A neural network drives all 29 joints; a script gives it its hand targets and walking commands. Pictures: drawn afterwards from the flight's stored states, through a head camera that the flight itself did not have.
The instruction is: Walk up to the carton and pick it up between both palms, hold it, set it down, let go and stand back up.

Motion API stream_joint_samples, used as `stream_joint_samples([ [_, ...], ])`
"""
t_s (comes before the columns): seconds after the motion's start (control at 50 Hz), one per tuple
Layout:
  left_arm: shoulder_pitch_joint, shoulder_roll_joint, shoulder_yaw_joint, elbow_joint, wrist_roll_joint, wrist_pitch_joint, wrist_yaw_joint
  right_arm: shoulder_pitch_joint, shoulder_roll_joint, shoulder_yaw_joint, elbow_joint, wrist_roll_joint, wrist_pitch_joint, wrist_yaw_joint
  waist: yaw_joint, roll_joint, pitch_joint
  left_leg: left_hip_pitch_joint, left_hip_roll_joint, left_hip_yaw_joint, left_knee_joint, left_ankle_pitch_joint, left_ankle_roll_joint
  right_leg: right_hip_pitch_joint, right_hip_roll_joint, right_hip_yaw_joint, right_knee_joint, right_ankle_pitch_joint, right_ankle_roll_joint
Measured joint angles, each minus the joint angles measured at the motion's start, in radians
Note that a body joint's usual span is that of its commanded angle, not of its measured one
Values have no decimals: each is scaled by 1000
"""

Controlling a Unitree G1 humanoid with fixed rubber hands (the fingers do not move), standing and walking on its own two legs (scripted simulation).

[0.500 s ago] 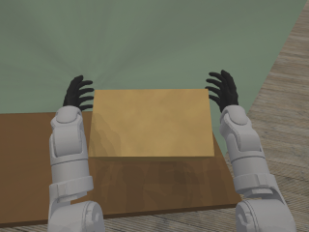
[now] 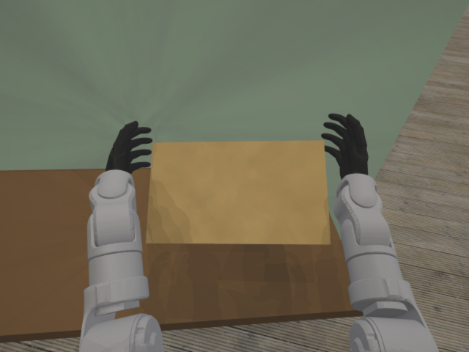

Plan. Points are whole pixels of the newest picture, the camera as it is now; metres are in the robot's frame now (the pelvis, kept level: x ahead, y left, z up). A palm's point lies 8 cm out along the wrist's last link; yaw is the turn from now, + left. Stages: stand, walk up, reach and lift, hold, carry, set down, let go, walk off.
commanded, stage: set down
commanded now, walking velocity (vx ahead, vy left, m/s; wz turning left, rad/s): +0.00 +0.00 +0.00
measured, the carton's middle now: (238, 197) +0.37 -0.01 +0.08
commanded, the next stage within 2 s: none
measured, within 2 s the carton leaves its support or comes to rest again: neither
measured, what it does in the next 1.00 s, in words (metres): stands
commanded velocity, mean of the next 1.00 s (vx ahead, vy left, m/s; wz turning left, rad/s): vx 0.00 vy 0.00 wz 0.00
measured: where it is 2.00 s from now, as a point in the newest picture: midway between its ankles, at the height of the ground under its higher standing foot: outside the picture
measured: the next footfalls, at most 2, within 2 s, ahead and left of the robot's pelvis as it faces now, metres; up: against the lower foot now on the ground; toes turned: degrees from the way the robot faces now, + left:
none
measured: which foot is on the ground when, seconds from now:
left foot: down 0.00-1.00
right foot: down 0.00-1.00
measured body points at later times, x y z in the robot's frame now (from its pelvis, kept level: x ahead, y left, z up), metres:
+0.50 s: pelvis +0.03 +0.00 +0.00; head +0.00 +0.03 +0.45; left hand +0.39 +0.18 +0.11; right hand +0.37 -0.19 +0.15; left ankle +0.04 +0.14 -0.75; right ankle +0.00 -0.12 -0.75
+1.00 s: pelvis +0.01 +0.01 +0.00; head -0.01 +0.04 +0.45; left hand +0.39 +0.17 +0.08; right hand +0.34 -0.21 +0.11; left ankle +0.04 +0.14 -0.75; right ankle +0.00 -0.12 -0.75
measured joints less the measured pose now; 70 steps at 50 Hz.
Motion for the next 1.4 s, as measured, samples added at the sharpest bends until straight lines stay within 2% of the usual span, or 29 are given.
stream_joint_samples([
  [0.1, 9, 1, -7, 79, -4, -78, 14, 24, 10, -24, 68, -32, -97, 10, 9, -3, 2, -10, 0, 2, -8, 3, 0, -13, 0, 2, -4, 1, 0],
  [0.2, 44, 4, -21, 138, -15, -143, 37, 60, 15, -16, 115, -31, -163, -2, 14, -14, 13, -14, 4, 10, -3, -9, -3, -18, 3, 9, -3, -5, -1],
  [0.38, 102, 17, -63, 144, -75, -222, 91, 101, 25, 22, 104, 21, -246, -58, 8, -25, 3, -26, 7, 4, 27, -40, -8, -11, 6, 3, -10, -20, 0],
  [0.46, 97, 24, -57, 147, -66, -221, 79, 98, 26, 27, 105, 19, -240, -58, 4, -22, -3, 0, 4, 4, 27, -51, -7, 19, 3, 2, -16, -27, 3],
  [0.58, 103, 8, -26, 118, -30, -181, 29, 112, 16, 47, 98, 13, -209, -54, 7, -17, 33, 33, 2, 10, 18, -52, -2, 51, 1, 7, -28, -24, 6],
  [0.7, 137, -3, -40, 114, -45, -202, 48, 154, 19, 48, 87, 5, -240, -49, 10, -7, 49, -9, 2, 9, 26, -41, -2, 11, 1, 6, -23, -13, 6],
  [0.82, 115, -1, -41, 211, -73, -270, 74, 156, 43, -7, 109, -45, -276, -44, -7, 1, 31, -50, -3, 3, 32, -31, 2, -32, -4, 1, -7, -9, 9],
  [1.0, 14, 5, -6, 392, -39, -331, 65, 107, 51, -109, 212, -113, -291, -5, 3, -18, -1, -42, -2, 23, 3, -14, 8, -42, -4, 20, -16, 4, 11],
  [1.12, -3, 9, 20, 435, -32, -350, 60, 96, 58, -132, 233, -134, -284, 16, 13, -21, 17, -48, -2, 30, -2, -12, 10, -47, -4, 26, -26, 10, 14],
  [1.28, 0, 42, 8, 526, -74, -467, 95, 98, 92, -152, 273, -159, -358, -6, 23, -2, 4, -122, -3, 27, 20, -22, 10, -107, -5, 23, -30, 13, 16],
  [1.4, -2, 75, -21, 626, -104, -578, 127, 98, 100, -159, 350, -166, -435, -33, 11, 18, -39, -154, -3, 17, 39, -39, 7, -121, -5, 12, -42, 10, 17],
])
